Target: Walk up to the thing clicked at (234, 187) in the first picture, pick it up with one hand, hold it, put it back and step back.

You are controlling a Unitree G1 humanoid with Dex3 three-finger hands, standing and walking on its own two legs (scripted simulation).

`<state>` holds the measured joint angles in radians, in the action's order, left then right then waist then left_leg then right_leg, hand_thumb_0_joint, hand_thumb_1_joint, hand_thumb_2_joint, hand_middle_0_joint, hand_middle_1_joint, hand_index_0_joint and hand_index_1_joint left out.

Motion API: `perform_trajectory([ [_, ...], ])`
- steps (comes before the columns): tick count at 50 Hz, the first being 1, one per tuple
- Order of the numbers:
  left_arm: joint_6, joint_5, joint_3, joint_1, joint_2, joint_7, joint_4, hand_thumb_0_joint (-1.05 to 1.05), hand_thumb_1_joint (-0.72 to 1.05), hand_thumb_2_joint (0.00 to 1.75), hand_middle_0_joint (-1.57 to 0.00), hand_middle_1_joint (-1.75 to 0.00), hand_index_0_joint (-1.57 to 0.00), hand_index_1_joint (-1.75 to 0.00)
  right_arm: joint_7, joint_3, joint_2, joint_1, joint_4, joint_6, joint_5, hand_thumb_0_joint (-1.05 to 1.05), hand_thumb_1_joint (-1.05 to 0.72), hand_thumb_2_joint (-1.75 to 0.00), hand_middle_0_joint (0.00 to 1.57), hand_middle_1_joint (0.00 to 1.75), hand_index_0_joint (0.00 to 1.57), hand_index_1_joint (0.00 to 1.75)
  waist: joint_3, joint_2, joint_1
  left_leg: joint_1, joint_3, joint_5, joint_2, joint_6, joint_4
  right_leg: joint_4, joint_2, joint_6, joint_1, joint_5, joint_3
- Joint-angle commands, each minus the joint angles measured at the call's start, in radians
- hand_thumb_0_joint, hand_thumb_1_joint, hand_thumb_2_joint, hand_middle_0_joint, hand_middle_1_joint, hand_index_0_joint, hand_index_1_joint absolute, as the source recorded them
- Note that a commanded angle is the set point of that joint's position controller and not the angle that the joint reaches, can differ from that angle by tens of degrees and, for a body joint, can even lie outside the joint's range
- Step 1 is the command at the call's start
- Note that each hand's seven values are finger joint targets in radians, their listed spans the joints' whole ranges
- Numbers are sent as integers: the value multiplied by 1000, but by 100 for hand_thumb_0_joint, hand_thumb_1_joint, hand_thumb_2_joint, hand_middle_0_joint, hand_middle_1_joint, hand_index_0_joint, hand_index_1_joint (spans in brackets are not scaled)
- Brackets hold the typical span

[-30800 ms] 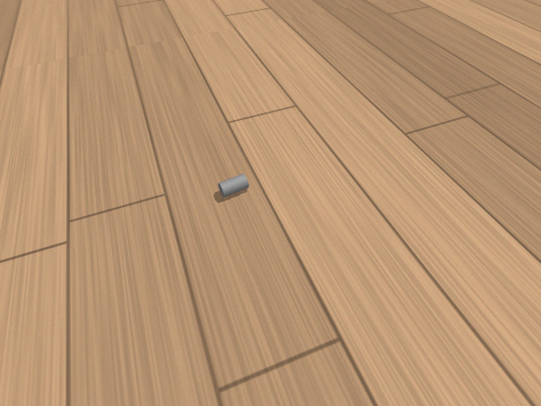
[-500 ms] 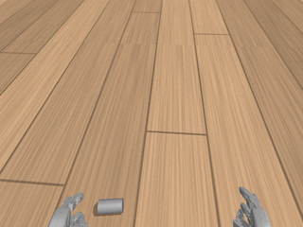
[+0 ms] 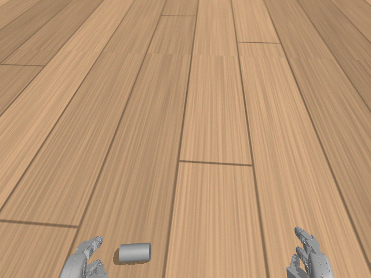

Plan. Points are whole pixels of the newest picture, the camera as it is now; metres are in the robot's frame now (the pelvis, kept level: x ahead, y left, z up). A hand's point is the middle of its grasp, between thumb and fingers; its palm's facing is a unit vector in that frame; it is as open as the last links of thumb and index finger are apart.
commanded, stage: home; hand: left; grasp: from above
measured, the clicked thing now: (135, 252) +0.39 +0.25 -0.67
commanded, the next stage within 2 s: stand in 0.90 s
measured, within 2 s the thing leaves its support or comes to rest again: neither
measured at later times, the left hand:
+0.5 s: hand out of the picture +0.16 +0.18 -0.04, palm faces +0.04 -0.98 -0.20, open 7.4 cm
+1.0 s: hand (104, 277) +0.16 +0.18 -0.04, palm faces +0.04 -0.98 -0.20, open 7.4 cm
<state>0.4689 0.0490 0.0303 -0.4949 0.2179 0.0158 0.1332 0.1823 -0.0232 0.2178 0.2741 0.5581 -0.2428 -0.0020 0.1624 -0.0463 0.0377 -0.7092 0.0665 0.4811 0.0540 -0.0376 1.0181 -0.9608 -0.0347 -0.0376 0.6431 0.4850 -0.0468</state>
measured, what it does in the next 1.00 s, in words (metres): stands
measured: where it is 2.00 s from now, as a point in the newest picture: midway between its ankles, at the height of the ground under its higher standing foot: outside the picture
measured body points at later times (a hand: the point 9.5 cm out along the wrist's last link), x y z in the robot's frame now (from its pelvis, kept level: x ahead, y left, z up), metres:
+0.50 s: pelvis +0.00 +0.00 +0.00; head +0.01 +0.00 +0.45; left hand +0.16 +0.23 -0.03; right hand +0.16 -0.25 -0.06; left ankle +0.02 +0.14 -0.68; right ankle +0.00 -0.15 -0.68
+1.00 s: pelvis +0.00 +0.00 +0.00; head +0.02 +0.00 +0.45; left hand +0.16 +0.23 -0.03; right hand +0.16 -0.25 -0.06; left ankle +0.02 +0.14 -0.68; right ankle +0.00 -0.15 -0.68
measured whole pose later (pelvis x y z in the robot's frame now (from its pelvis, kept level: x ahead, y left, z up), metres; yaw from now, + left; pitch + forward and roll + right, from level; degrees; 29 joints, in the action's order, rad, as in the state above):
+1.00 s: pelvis +0.00 +0.00 +0.00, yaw +0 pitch +10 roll -2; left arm 0.47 0.05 0.03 -0.50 0.22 0.02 0.14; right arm 0.18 -0.02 0.22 0.28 0.55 -0.24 -0.01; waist 0.17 -0.05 0.04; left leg -0.72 0.06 0.49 0.05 -0.04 1.03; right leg -0.97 -0.03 -0.04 0.65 0.49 -0.04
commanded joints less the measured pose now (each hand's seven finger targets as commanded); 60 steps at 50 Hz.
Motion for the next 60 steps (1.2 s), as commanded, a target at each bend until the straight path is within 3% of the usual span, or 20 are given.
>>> perform_trajectory([
  [1, -45, -5, 67, 27, 104, 7, 194, 0, 90, 90, -20, -30, -20, -30, 16, 50, 120, -65, -159, -63, -1, 0, -90, -90, 20, 30, 20, 30, 91, -9, 2, 129, -41, -213, -44, 37, -162, 155, 50, 27, -36, -202, -35],
  [4, -47, -6, 61, 37, 100, 7, 183, 0, 90, 90, -20, -30, -20, -30, 16, 45, 119, -74, -162, -62, -3, 0, -90, -90, 20, 30, 20, 30, 48, 6, -2, 103, -39, -160, -43, 38, -177, 165, 51, 29, -21, -149, -38],
  [11, -46, -4, 62, 28, 104, 6, 200, 0, 90, 90, -20, -30, -20, -30, 14, 48, 118, -71, -162, -63, -2, 0, -90, -90, 20, 30, 20, 30, 83, -1, -6, 115, -40, -205, -45, 37, -162, 157, 49, 27, -38, -192, -36],
  [18, -44, -4, 65, 33, 104, 5, 201, 0, 90, 90, -20, -30, -20, -30, 15, 48, 119, -72, -169, -61, -3, 0, -90, -90, 20, 30, 20, 30, 69, 11, 2, 104, -51, -152, -47, 41, -161, 174, 46, 25, -24, -149, -29],
  [23, -44, -3, 67, 30, 110, 7, 206, 0, 90, 90, -20, -30, -20, -30, 16, 51, 121, -71, -168, -58, -4, 0, -90, -90, 20, 30, 20, 30, 88, 18, 1, 122, -46, -216, -44, 40, -152, 164, 46, 24, -39, -206, -31],
  [28, -44, -6, 61, 32, 102, 6, 195, 0, 90, 90, -20, -30, -20, -30, 13, 50, 122, -70, -168, -60, -3, 0, -90, -90, 20, 30, 20, 30, 60, -13, -2, 109, -34, -154, -38, 35, -180, 154, 52, 30, -17, -145, -41],
  [38, -40, -2, 56, 38, 103, 5, 213, 0, 90, 90, -20, -30, -20, -30, 14, 48, 117, -72, -176, -60, -6, 0, -90, -90, 20, 30, 20, 30, 59, -1, -4, 95, -49, -155, -46, 40, -164, 170, 46, 26, -17, -147, -31],
  [40, -37, -2, 79, 9, 119, 6, 189, 0, 90, 90, -20, -30, -20, -30, 15, 53, 124, -62, -168, -59, -4, 0, -90, -90, 20, 30, 20, 30, 74, -4, -1, 108, -37, -155, -41, 38, -171, 158, 50, 27, -20, -146, -36],
  [41, -38, -2, 57, 22, 104, 4, 205, 0, 90, 90, -20, -30, -20, -30, 14, 50, 119, -68, -171, -59, -5, 0, -90, -90, 20, 30, 20, 30, 65, -7, 1, 108, -40, -161, -41, 38, -169, 161, 49, 27, -17, -153, -36],
  [42, -39, -4, 75, 25, 122, 6, 198, 0, 90, 90, -20, -30, -20, -30, 15, 56, 128, -61, -168, -60, -5, 0, -90, -90, 20, 30, 20, 30, 78, 1, 6, 117, -37, -170, -40, 39, -167, 155, 50, 26, -18, -161, -34],
  [44, -47, 2, 50, 39, 100, 5, 233, 0, 90, 90, -20, -30, -20, -30, 13, 48, 118, -67, -175, -59, -5, 0, -90, -90, 20, 30, 20, 30, 92, -20, -1, 116, -37, -199, -42, 36, -164, 147, 49, 29, -28, -187, -35],
  [45, -42, 1, 68, 20, 111, 8, 202, 0, 90, 90, -20, -30, -20, -30, 16, 51, 123, -67, -168, -60, -6, 0, -90, -90, 20, 30, 20, 30, 67, -20, -4, 110, -35, -184, -39, 35, -170, 146, 52, 30, -15, -169, -38],
  [49, -45, 4, 66, 29, 107, 8, 212, 0, 90, 90, -20, -30, -20, -30, 15, 48, 116, -69, -179, -60, -7, 0, -90, -90, 20, 30, 20, 30, 68, 13, -4, 90, -44, -170, -44, 40, -157, 165, 47, 25, -26, -163, -34],
  [50, -265, -109, 60, 321, 216, 49, -139, 0, 90, 90, -20, -30, -20, -30, -45, 84, 245, -117, 70, 57, 118, 0, -90, -90, 20, 30, 20, 30, -158, 73, -73, 107, -14, -340, -13, 89, -233, 184, -28, 72, -187, -189, 37],
  [51, -333, -122, 79, 201, 222, 44, -322, 0, 90, 90, -20, -30, -20, -30, -75, 102, 249, -115, 75, 98, 111, 0, -90, -90, 20, 30, 20, 30, -71, 135, -78, 173, -45, -368, -17, 103, -211, 221, -43, 109, -226, -207, 99],
  [52, -365, -122, 76, 196, 241, 38, -361, 0, 90, 90, -20, -30, -20, -30, -92, 106, 246, -107, 51, 124, 118, 0, -90, -90, 20, 30, 20, 30, -78, 147, -56, 183, -48, -292, -38, 100, -208, 267, -51, 128, -182, -153, 137],
  [54, -404, -122, 60, 233, 236, 31, -453, 0, 90, 90, -20, -30, -20, -30, -131, 105, 229, -106, 101, 135, 84, 0, -90, -90, 20, 30, 20, 30, -5, 57, -57, 293, -31, -358, -31, 99, -233, 211, -63, 107, -265, -302, 131],
  [56, -408, -103, 66, 275, 229, 28, -537, 0, 90, 90, -20, -30, -20, -30, -156, 103, 220, -110, 131, 145, 54, 0, -90, -90, 20, 30, 20, 30, -34, 80, -63, 314, -30, -333, -38, 93, -272, 240, -57, 89, -254, -253, 110],
  [58, -422, -102, 64, 287, 229, 30, -623, 0, 90, 90, -20, -30, -20, -30, -168, 114, 212, -135, 167, 161, 48, 0, -90, -90, 20, 30, 20, 30, -72, 118, -74, 311, -23, -246, -38, 92, -297, 315, -68, 82, -251, -158, 118],
  [60, -440, -104, 66, 322, 230, 31, -696, 0, 90, 90, -20, -30, -20, -30, -170, 115, 210, -126, 200, 174, 51, 0, -90, -90, 20, 30, 20, 30, -67, 116, -55, 360, -23, -256, -32, 94, -318, 339, -78, 79, -255, -178, 125],
])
